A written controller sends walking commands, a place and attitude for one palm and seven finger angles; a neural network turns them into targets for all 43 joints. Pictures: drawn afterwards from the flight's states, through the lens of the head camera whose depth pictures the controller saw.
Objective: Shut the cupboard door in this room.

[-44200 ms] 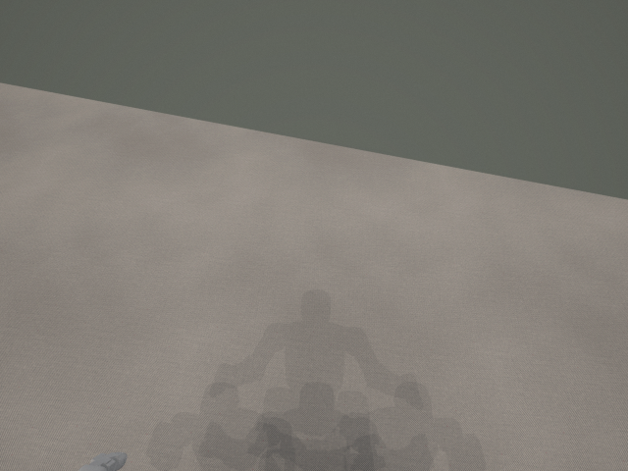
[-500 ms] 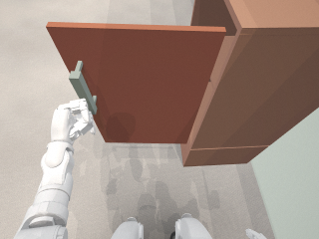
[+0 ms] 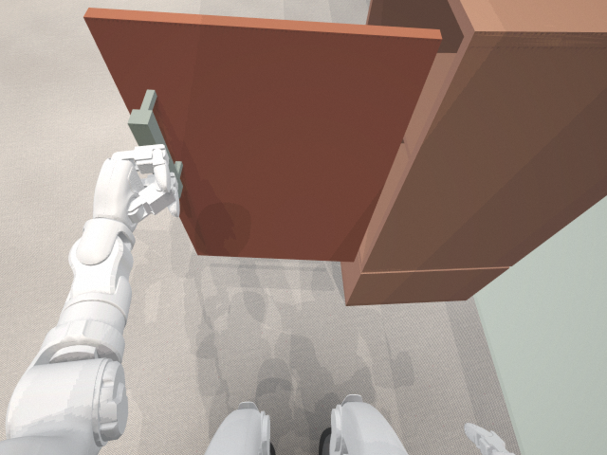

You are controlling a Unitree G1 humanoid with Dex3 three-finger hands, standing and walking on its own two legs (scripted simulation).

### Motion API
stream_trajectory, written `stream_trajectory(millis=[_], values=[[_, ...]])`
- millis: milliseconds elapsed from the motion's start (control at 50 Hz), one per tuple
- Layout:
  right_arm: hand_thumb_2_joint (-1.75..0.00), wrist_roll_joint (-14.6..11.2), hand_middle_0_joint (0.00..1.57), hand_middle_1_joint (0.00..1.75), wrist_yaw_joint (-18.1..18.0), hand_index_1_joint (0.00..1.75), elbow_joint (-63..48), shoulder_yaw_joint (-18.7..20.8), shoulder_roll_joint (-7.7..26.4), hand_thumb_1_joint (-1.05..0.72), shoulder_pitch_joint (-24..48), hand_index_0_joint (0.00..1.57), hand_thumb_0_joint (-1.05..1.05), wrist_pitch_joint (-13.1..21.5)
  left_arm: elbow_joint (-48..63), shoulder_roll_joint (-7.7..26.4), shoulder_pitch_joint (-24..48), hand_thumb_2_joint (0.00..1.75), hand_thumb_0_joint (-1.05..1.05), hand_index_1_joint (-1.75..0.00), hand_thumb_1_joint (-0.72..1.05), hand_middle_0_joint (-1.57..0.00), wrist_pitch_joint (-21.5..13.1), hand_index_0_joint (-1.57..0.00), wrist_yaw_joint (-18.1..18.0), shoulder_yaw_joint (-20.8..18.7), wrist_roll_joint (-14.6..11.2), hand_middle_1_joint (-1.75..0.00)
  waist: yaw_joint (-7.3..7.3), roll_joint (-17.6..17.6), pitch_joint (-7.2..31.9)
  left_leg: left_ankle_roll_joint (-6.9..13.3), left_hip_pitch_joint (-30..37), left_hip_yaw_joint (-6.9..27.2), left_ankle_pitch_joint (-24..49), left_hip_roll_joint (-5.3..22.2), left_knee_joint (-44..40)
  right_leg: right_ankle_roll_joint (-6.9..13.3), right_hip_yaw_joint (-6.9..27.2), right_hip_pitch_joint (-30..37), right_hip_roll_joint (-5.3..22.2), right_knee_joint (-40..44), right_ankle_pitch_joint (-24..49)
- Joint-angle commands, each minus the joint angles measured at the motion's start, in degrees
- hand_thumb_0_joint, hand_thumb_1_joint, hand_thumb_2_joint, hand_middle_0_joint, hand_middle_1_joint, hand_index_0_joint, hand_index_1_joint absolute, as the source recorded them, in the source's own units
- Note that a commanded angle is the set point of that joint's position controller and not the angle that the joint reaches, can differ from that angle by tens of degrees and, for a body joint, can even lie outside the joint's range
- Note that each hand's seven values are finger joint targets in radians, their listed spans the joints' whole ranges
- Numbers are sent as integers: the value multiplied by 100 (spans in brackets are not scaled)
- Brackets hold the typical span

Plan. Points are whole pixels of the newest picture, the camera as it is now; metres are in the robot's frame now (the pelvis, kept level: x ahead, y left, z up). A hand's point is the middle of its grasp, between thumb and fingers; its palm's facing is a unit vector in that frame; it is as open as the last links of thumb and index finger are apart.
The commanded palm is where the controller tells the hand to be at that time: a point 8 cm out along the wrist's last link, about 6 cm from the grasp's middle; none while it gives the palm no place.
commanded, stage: push the door shut along its arc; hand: left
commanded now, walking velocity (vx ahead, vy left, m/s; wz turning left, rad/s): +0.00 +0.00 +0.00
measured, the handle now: (162, 147) +0.52 +0.20 +0.05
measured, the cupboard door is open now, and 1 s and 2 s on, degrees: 85 67 56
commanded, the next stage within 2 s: pull the fist back off the door in 1.52 s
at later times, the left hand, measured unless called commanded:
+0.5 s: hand (184, 162) +0.49 +0.16 +0.05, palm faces -0.23 -0.97 -0.03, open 3.1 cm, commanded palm +0.50 +0.19 +0.05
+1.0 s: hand (228, 124) +0.56 +0.10 +0.05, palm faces -0.36 -0.93 -0.01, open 3.1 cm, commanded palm +0.57 +0.14 +0.05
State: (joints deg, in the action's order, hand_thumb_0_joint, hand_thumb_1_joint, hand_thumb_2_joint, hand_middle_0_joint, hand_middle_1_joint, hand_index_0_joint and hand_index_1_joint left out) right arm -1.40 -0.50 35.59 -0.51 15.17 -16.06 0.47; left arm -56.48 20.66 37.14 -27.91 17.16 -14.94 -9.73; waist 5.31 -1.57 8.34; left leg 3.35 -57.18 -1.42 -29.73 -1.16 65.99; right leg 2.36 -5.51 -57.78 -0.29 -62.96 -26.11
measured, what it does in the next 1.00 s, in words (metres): stands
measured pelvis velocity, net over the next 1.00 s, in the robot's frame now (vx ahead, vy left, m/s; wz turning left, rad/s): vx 0.00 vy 0.01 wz -0.05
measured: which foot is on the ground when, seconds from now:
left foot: down 0.00-1.00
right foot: down 0.00-1.00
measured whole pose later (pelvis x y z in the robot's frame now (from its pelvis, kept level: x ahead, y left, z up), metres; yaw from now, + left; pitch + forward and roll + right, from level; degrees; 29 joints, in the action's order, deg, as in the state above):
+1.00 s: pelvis +0.00 +0.01 -0.03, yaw -3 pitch +29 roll -5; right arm 0.8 0.4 36.4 -2.9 15.5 -22.7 -0.6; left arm -72.9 32.3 67.2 -18.1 24.2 -16.5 -2.4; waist 15.1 -3.6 7.1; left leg 4.5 -70.8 -0.6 -32.2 0.6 73.6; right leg 1.6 -6.5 -70.1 -1.9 -67.1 -26.4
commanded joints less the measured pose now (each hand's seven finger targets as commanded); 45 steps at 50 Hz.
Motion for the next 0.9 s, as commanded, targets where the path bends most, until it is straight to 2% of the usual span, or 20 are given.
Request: stream_trajectory(millis=[0, 60, 100, 200, 220, 240, 280, 320, 400, 440, 460, 520, 560, 620, 680, 720, 760, 780, 840, 880], values=[[-90, 6, 20, 30, -51, 30, -335, 346, 973, -90, -700, 20, 0, 99, 930, 1030, 2602, 90, 0, -150, 90, -130, -352, -130, 147, -121, -88, -150, 326, -155, 2398, -201, 1611, 602, 1901, 154, -807, -58, 490, 1097, -57, 696, 1363], [-90, 12, 20, 30, -60, 30, -300, 343, 988, -90, -781, 20, 0, 59, 837, 1158, 2923, 90, 0, -150, 90, -130, -367, -130, 207, -146, -35, -150, 391, -126, 2477, -166, 1483, 594, 1789, 134, -762, -61, 534, 1139, -57, 707, 1312], [-90, 15, 20, 30, -52, 30, -271, 332, 991, -90, -837, 20, 0, 44, 785, 1068, 3073, 90, 0, -150, 90, -130, -356, -130, 282, -20, -10, -150, 434, -339, 2540, -184, 1702, 651, 1897, 146, -764, -42, 489, 949, -80, 688, 1284], [-90, 25, 20, 30, -67, 30, -227, 312, 1068, -90, -965, 20, 0, 5, 484, 1515, 3352, 90, 0, -150, 90, -130, -288, -130, 381, -301, 26, -150, 468, -398, 2546, -179, 1613, 706, 1743, 162, -746, -16, 478, 838, -110, 685, 1087], [-90, 37, 20, 30, -66, 30, -224, 292, 1059, -90, -975, 20, 0, 10, 544, 1463, 3629, 90, 0, -150, 90, -130, -281, -130, 392, -232, 5, -150, 557, -460, 2543, -158, 1579, 695, 1722, 158, -717, -32, 495, 793, -105, 688, 1086], [-90, 43, 20, 30, -60, 30, -215, 293, 1069, -90, -1015, 20, 0, 4, 462, 1586, 3598, 90, 0, -150, 90, -130, -278, -130, 403, -318, 45, -150, 508, -455, 2538, -166, 1552, 717, 1708, 163, -723, -21, 485, 804, -112, 682, 1040], [-90, 59, 20, 30, -45, 30, -222, 290, 1079, -90, -1078, 20, 0, 4, 495, 1492, 3815, 90, 0, -150, 90, -130, -294, -130, 450, -166, 90, -150, 595, -651, 2570, -172, 1765, 787, 1845, 183, -705, 2, 436, 575, -139, 626, 1045], [-90, 66, 20, 30, -27, 30, -178, 286, 1114, -90, -1128, 20, 0, -18, 355, 1439, 4001, 90, 0, -150, 90, -130, -233, -130, 497, -58, 122, -150, 706, -577, 2502, -177, 1808, 838, 1829, 217, -682, -7, 414, 407, -151, 647, 994], [-90, 92, 20, 30, -21, 30, -133, 293, 1161, -90, -1250, 20, 0, -31, 312, 1552, 4250, 90, 0, -150, 90, -130, -179, -130, 589, -70, 172, -150, 711, -943, 2750, -235, 2179, 962, 2115, 256, -634, 33, 352, 110, -164, 555, 1012], [-90, 92, 20, 30, -4, 30, -102, 284, 1159, -90, -1276, 20, 0, -37, 125, 1406, 4393, 90, 0, -150, 90, -130, -87, -130, 609, 52, 169, -150, 807, -857, 2549, -239, 2140, 1018, 1975, 274, -637, 22, 321, -72, -176, 579, 908], [-90, 97, 20, 30, -14, 30, -74, 282, 1186, -90, -1310, 20, 0, -41, 90, 1412, 4606, 90, 0, -150, 90, -130, -51, -130, 600, 78, 174, -150, 931, -685, 2489, -214, 2033, 1042, 1875, 282, -613, 8, 306, -133, -177, 567, 884], [-90, 114, 20, 30, -17, 30, -21, 261, 1205, -90, -1373, 20, 0, -13, -73, 1311, 5090, 90, 0, -150, 90, -130, 29, -130, 595, 258, 254, -150, 1059, -889, 2421, -223, 2066, 1144, 1723, 294, -561, 15, 287, -505, -176, 499, 756], [-90, 147, 20, 30, -14, 30, -2, 257, 1252, -90, -1455, 20, 0, -5, -128, 1623, 5205, 90, 0, -150, 90, -130, 80, -130, 552, 34, 308, -150, 1060, -924, 2557, -223, 2033, 1153, 1790, 288, -500, 34, 274, -490, -184, 444, 787], [-90, 166, 20, 30, 6, 30, 4, 268, 1248, -90, -1539, 20, 0, -4, -87, 1584, 5293, 90, 0, -150, 90, -130, 134, -130, 646, 82, 337, -150, 1051, -1100, 2997, -282, 2387, 1235, 2454, 326, -364, 34, 246, -572, -199, 348, 1025], [-90, 159, 20, 30, 22, 30, -23, 256, 1237, -90, -1597, 20, 0, -26, -191, 1639, 5279, 90, 0, -150, 90, -130, 263, -130, 709, 8, 314, -150, 1025, -1208, 2996, -284, 2401, 1220, 2681, 327, -302, 46, 239, -625, -225, 321, 1096], [-90, 168, 20, 30, 17, 30, 3, 230, 1236, -90, -1627, 20, 0, -53, -305, 1655, 5573, 90, 0, -150, 90, -130, 364, -130, 699, 85, 404, -150, 1148, -1124, 2847, -269, 2232, 1224, 2490, 347, -267, 21, 225, -714, -238, 306, 1033], [-90, 184, 20, 30, 15, 30, -11, 218, 1249, -90, -1683, 20, 0, -52, -420, 1868, 5585, 90, 0, -150, 90, -130, 465, -130, 640, -110, 450, -150, 1141, -1056, 2826, -224, 2005, 1165, 2353, 326, -225, 26, 230, -627, -247, 295, 1017], [-90, 186, 20, 30, 1, 30, -43, 198, 1266, -90, -1727, 20, 0, -51, -329, 2178, 5689, 90, 0, -150, 90, -130, 434, -130, 603, -353, 441, -150, 1091, -1139, 2935, -239, 2017, 1167, 2504, 327, -203, 46, 228, -564, -259, 239, 1076], [-90, 218, 20, 30, 23, 30, -18, 192, 1230, -90, -1764, 20, 0, -43, -381, 1930, 5922, 90, 0, -150, 90, -130, 487, -130, 593, -53, 580, -150, 1233, -1150, 2957, -219, 1977, 1157, 2548, 336, -105, 13, 243, -634, -272, 234, 1131], [-90, 221, 20, 30, 26, 30, -34, 207, 1241, -90, -1841, 20, 0, -25, -308, 2056, 5913, 90, 0, -150, 90, -130, 484, -130, 629, -195, 545, -150, 1191, -1253, 3170, -238, 2181, 1206, 2835, 354, -82, 26, 225, -642, -289, 186, 1241]])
